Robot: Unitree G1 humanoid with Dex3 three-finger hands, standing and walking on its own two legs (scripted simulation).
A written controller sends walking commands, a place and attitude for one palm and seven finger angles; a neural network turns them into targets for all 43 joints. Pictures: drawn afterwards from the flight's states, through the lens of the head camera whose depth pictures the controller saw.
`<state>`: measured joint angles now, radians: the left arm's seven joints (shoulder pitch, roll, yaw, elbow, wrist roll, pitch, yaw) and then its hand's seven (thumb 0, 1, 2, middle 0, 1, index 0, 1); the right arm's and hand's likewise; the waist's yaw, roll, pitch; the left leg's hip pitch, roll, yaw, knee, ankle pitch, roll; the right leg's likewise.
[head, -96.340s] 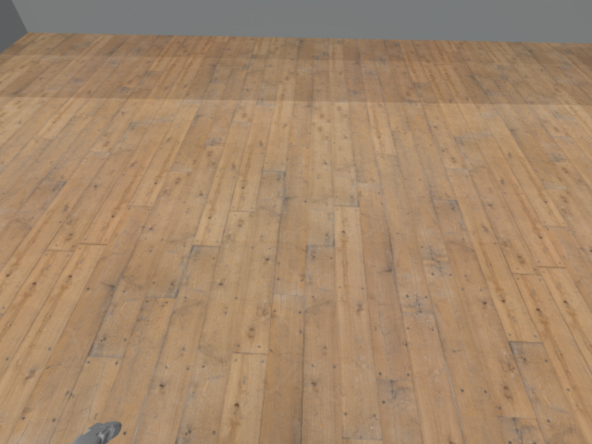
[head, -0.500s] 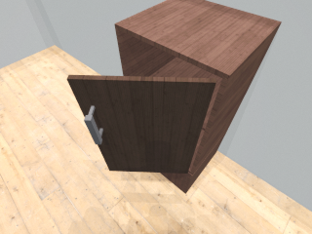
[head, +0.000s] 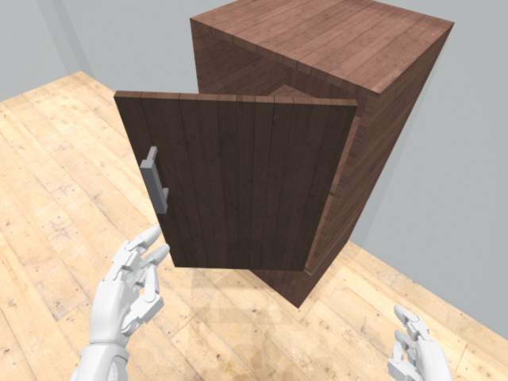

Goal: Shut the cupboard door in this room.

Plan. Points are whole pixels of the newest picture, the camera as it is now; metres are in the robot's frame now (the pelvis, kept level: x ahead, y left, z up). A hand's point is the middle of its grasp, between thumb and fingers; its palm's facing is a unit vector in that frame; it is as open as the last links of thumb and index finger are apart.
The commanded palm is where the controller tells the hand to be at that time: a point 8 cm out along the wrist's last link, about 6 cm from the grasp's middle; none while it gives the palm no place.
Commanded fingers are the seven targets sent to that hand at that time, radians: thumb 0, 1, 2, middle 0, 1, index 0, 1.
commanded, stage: raise the hand and make a fist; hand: left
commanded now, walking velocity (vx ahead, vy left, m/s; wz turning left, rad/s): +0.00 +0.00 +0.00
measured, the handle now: (157, 181) +0.47 +0.21 +0.02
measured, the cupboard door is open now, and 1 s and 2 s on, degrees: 39 39 39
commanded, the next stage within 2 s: bring the fist close to the handle in 1.62 s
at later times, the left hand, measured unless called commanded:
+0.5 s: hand (140, 349) +0.18 +0.17 -0.02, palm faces -0.05 -1.00 +0.01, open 4.3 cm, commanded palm +0.15 +0.24 +0.00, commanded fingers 0.00 0.90 0.90 -0.93 -1.10 -0.93 -1.10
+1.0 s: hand (98, 313) +0.21 +0.23 +0.04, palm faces +0.12 -0.99 -0.07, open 3.1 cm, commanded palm +0.18 +0.27 +0.02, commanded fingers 0.00 0.90 0.90 -1.30 -1.50 -1.30 -1.50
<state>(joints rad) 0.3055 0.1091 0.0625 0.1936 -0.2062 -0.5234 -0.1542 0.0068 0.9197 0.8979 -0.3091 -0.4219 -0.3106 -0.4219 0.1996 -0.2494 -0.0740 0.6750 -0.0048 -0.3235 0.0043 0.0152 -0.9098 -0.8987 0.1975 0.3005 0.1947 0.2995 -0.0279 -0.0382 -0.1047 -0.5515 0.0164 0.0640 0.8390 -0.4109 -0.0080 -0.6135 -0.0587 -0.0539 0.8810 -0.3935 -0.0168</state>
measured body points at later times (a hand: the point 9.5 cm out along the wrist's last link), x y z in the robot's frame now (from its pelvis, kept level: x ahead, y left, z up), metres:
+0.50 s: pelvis -0.04 +0.02 -0.06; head +0.02 +0.02 +0.39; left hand +0.18 +0.23 -0.02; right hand +0.13 -0.18 -0.15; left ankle +0.00 +0.13 -0.70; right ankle +0.03 -0.10 -0.70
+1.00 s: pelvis +0.00 +0.02 -0.04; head +0.06 +0.03 +0.40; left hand +0.20 +0.28 +0.04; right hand +0.22 -0.18 -0.10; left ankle +0.01 +0.13 -0.70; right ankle +0.03 -0.10 -0.70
